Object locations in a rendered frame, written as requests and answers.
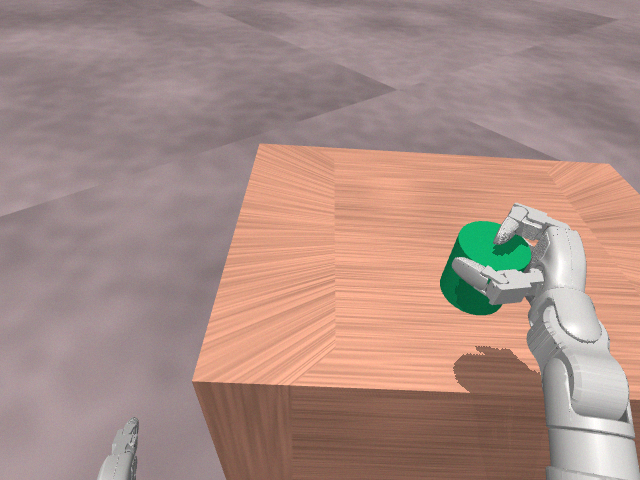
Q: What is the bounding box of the right robot hand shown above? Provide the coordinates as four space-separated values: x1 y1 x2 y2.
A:
452 203 586 306

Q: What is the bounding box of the can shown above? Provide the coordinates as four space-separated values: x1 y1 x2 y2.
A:
440 221 531 315

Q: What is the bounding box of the left robot hand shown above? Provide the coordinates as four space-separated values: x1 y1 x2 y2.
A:
97 417 139 480

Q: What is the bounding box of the right robot arm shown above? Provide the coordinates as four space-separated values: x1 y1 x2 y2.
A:
527 288 640 480

